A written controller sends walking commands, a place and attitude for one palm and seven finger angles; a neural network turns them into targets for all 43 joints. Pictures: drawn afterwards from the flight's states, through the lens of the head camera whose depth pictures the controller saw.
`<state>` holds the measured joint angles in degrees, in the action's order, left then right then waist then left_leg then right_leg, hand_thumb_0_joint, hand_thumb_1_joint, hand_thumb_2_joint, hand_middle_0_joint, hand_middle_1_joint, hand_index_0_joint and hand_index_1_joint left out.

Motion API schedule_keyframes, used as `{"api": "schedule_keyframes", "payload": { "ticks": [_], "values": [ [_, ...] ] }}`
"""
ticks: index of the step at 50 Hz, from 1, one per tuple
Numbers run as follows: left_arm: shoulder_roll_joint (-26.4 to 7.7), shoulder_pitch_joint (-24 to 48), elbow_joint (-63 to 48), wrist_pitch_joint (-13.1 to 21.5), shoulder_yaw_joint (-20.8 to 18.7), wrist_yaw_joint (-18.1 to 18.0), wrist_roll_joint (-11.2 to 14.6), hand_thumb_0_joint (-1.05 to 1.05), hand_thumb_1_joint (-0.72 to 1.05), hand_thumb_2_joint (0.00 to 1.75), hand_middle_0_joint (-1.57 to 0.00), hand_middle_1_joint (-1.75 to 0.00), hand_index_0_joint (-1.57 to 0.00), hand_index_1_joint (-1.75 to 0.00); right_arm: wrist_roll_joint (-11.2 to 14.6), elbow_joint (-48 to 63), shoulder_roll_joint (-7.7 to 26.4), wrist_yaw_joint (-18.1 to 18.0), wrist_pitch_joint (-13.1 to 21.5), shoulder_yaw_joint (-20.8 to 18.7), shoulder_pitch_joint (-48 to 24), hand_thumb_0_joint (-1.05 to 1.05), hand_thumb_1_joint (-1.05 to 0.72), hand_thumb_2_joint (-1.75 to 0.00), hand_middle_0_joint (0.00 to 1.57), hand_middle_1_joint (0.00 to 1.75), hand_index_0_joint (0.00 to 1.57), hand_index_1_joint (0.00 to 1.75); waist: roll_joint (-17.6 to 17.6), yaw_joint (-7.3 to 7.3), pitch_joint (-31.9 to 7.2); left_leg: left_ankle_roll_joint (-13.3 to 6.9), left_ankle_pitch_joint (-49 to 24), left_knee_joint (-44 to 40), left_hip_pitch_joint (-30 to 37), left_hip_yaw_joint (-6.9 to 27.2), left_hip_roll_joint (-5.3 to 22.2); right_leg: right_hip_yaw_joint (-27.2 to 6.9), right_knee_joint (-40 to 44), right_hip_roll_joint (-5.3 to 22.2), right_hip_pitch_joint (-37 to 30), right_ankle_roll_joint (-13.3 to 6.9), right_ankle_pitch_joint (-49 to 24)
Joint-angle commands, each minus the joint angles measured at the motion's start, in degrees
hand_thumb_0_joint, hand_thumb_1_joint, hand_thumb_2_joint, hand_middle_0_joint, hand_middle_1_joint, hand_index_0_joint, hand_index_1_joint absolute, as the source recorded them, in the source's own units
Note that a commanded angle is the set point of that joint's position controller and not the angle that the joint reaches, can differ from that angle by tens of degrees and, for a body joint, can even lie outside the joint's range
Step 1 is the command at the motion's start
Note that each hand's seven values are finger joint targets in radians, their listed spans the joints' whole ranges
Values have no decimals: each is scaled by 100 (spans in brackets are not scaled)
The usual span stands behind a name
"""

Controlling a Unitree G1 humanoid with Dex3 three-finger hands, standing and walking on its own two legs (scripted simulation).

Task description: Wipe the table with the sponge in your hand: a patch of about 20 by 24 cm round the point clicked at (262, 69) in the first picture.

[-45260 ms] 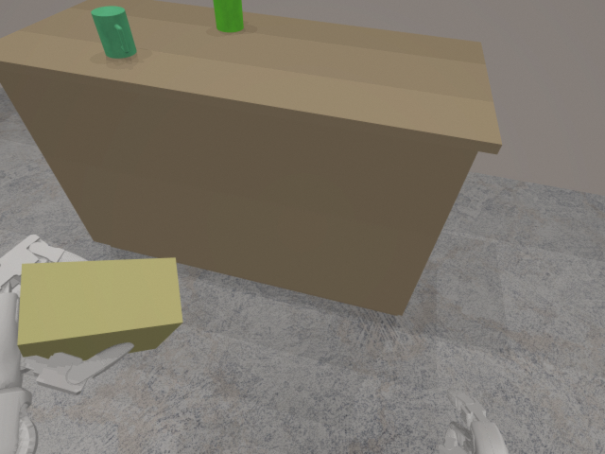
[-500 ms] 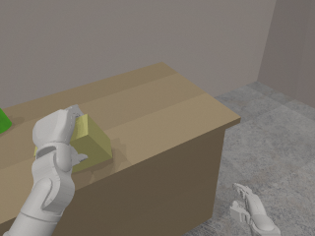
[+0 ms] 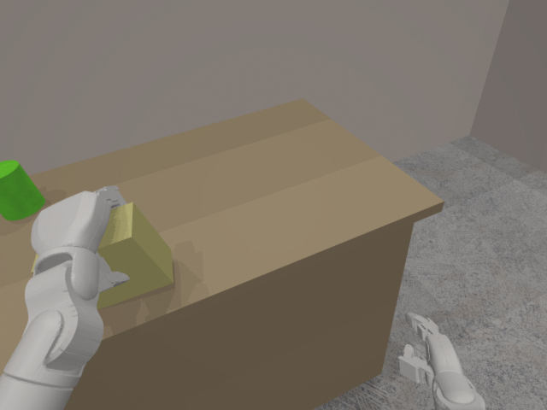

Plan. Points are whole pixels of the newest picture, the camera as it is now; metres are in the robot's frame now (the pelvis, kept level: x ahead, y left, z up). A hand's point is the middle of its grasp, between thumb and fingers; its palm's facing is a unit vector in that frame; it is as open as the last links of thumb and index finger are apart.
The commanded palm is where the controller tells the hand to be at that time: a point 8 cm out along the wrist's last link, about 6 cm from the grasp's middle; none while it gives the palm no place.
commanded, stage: wipe forward along the middle lane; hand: left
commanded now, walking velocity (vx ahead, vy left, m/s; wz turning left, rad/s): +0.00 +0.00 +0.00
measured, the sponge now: (118, 266) +0.26 +0.28 +0.12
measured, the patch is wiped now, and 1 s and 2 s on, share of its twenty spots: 1.00 1.00 1.00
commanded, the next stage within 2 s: slide back across to the first lane in 1.62 s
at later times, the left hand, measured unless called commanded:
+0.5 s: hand (95, 231) +0.29 +0.31 +0.17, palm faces +0.09 -0.06 -0.99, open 10.1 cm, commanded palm +0.26 +0.31 +0.21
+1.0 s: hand (99, 213) +0.33 +0.33 +0.16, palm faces +0.03 -0.04 -1.00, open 10.1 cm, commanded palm +0.31 +0.33 +0.19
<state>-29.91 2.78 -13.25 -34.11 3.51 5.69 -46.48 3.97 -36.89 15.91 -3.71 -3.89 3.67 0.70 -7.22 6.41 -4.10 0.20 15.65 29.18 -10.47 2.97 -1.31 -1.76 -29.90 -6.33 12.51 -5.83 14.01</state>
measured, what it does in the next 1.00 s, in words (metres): stands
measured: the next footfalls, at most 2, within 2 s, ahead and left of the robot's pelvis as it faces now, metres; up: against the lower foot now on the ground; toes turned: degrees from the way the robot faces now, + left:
none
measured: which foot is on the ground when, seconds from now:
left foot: down 0.00-1.00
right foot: down 0.00-1.00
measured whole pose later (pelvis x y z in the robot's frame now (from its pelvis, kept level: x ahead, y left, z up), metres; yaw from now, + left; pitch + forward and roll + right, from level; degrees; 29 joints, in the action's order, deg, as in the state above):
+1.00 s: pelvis +0.00 +0.01 +0.00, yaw +2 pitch +0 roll +0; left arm -31.4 26.0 20.4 -26.0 4.8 8.9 -53.3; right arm 4.6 -39.4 17.1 -4.2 -3.7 3.6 5.9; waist -5.4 3.7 -4.4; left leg -0.4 14.2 27.8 -13.4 4.9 -2.6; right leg 0.0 -27.3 -4.9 14.2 -4.8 12.9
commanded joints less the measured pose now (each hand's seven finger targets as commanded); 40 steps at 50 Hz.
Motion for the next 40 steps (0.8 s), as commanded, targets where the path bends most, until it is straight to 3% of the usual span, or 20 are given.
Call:
{"api": "schedule_keyframes", "payload": {
  "ticks": [1, 2, 3, 5, 7, 10, 12, 15, 16, 17, 18, 20, 25, 27, 30, 32, 34, 36, 37, 40],
  "values": [
    [-1245, 1232, -395, 54, -716, -119, -208, 0, 10, 130, -120, -160, -120, -160, -12, 1006, 441, -23, 362, -174, -1463, 0, -90, -90, 20, 30, 20, 30, 945, 31, -562, -285, -845, -177, -197, -88, -140, -860, 832, 599, -447, 299, -617],
    [-1265, 1372, -393, 62, -708, -116, -223, 0, 10, 130, -120, -160, -120, -160, 6, 1025, 442, -37, 386, -165, -1515, 0, -90, -90, 20, 30, 20, 30, 808, 27, -465, -284, -741, -257, -144, -55, -145, -855, 909, 557, -300, 266, -320],
    [-1099, 1532, -223, 71, -530, -118, -236, 0, 10, 130, -120, -160, -120, -160, 1, 1026, 433, -58, 398, -157, -1461, 0, -90, -90, 20, 30, 20, 30, 899, -7, -416, -289, -686, -245, -191, -80, -144, -762, 896, 577, -282, 279, -280],
    [-1169, 1714, 66, 90, -533, -117, -285, 0, 10, 130, -120, -160, -120, -160, 3, 948, 459, -93, 395, -155, -1449, 0, -90, -90, 20, 30, 20, 30, 918, -34, -316, -275, -523, -317, -186, -64, -137, -715, 987, 563, -164, 283, 19],
    [-1155, 2082, 261, 113, -441, -102, -359, 0, 10, 130, -120, -160, -120, -160, 34, 920, 457, -120, 443, -147, -1455, 0, -90, -90, 20, 30, 20, 30, 686, -57, -313, -267, -346, -421, -140, -32, -140, -696, 1044, 541, -51, 240, 344],
    [-1017, 2219, 750, 113, -255, -61, -439, 0, 10, 130, -120, -160, -120, -160, 22, 857, 476, -136, 455, -136, -1395, 0, -90, -90, 20, 30, 20, 30, 843, -63, -420, -261, -382, -465, -212, -30, -127, -497, 969, 549, -179, 253, 181],
    [-1022, 2492, 841, 125, -215, -21, -485, 0, 10, 130, -120, -160, -120, -160, 54, 867, 480, -136, 479, -129, -1408, 0, -90, -90, 20, 30, 20, 30, 642, -55, -527, -258, -290, -574, -180, -12, -124, -468, 954, 539, -201, 228, 275],
    [-868, 2476, 1165, 141, -59, 41, -540, 0, 10, 130, -120, -160, -120, -160, 43, 825, 488, -92, 498, -140, -1345, 0, -90, -90, 20, 30, 20, 30, 815, -45, -700, -265, -464, -559, -228, 4, -115, -312, 862, 554, -387, 240, -59],
    [-954, 2475, 1250, 133, -121, 57, -559, 0, 10, 130, -120, -160, -120, -160, 40, 792, 495, -71, 490, -152, -1326, 0, -90, -90, 20, 30, 20, 30, 889, -34, -770, -266, -525, -535, -248, -4, -112, -337, 837, 566, -458, 251, -185],
    [-1093, 2535, 1209, 136, -232, 74, -591, 0, 10, 130, -120, -160, -120, -160, 59, 803, 519, -50, 499, -154, -1359, 0, -90, -90, 20, 30, 20, 30, 732, -7, -874, -259, -563, -587, -205, 35, -111, -377, 814, 538, -499, 209, -207],
    [-925, 2550, 1203, 148, -92, 97, -600, 0, 10, 130, -120, -160, -120, -160, 42, 838, 500, -30, 497, -153, -1335, 0, -90, -90, 20, 30, 20, 30, 855, -9, -888, -270, -681, -574, -226, 19, -110, -217, 755, 548, -569, 222, -384],
    [-755, 2415, 1183, 200, 0, 142, -564, 0, 10, 130, -120, -160, -120, -160, 47, 839, 489, 9, 491, -154, -1312, 0, -90, -90, 20, 30, 20, 30, 901, -32, -776, -281, -759, -577, -212, 25, -93, -176, 759, 543, -514, 233, -554],
    [-762, 2737, 1636, 288, 51, 162, -631, 0, 10, 130, -120, -160, -120, -160, 44, 754, 527, -13, 470, -156, -1172, 0, -90, -90, 20, 30, 20, 30, 999, -114, -411, -284, -511, -655, -290, 38, -73, -109, 865, 528, -250, 240, -204],
    [-843, 2964, 1636, 325, 15, 156, -686, 0, 10, 130, -120, -160, -120, -160, 58, 757, 543, -34, 482, -160, -1162, 0, -90, -90, 20, 30, 20, 30, 878, -122, -479, -283, -473, -693, -214, 61, -83, -164, 881, 509, -194, 206, -124],
    [-915, 2996, 2148, 356, -7, 149, -727, 0, 10, 130, -120, -160, -120, -160, 40, 661, 584, -44, 447, -178, -1016, 0, -90, -90, 20, 30, 20, 30, 1097, -165, -443, -280, -463, -616, -319, 11, -97, -163, 908, 531, -239, 240, -186],
    [-986, 3041, 2117, 379, -50, 166, -752, 0, 10, 130, -120, -160, -120, -160, 59, 694, 589, -38, 431, -179, -1007, 0, -90, -90, 20, 30, 20, 30, 819, -142, -603, -270, -534, -632, -275, 18, -108, -203, 879, 532, -304, 205, -253],
    [-770, 3179, 2306, 419, 165, 187, -765, 0, 10, 130, -120, -160, -120, -160, 63, 689, 571, -32, 422, -174, -924, 0, -90, -90, 20, 30, 20, 30, 878, -213, -557, -279, -559, -591, -309, 10, -104, -99, 870, 546, -274, 227, -334],
    [-834, 3171, 2481, 448, 134, 215, -789, 0, 10, 130, -120, -160, -120, -160, 53, 676, 597, -37, 383, -188, -864, 0, -90, -90, 20, 30, 20, 30, 928, -223, -576, -287, -564, -570, -350, 3, -107, -123, 876, 550, -318, 241, -406],
    [-1042, 3225, 2521, 483, -45, 212, -804, 0, 10, 130, -120, -160, -120, -160, 64, 680, 612, -44, 397, -184, -855, 0, -90, -90, 20, 30, 20, 30, 873, -215, -623, -291, -538, -591, -336, 30, -107, -207, 897, 536, -313, 210, -353],
    [-948, 3245, 2817, 582, 57, 240, -828, 0, 10, 130, -120, -160, -120, -160, 59, 653, 635, -48, 369, -202, -705, 0, -90, -90, 20, 30, 20, 30, 1066, -278, -648, -304, -593, -510, -408, -19, -111, -147, 874, 557, -370, 261, -555]
  ]
}}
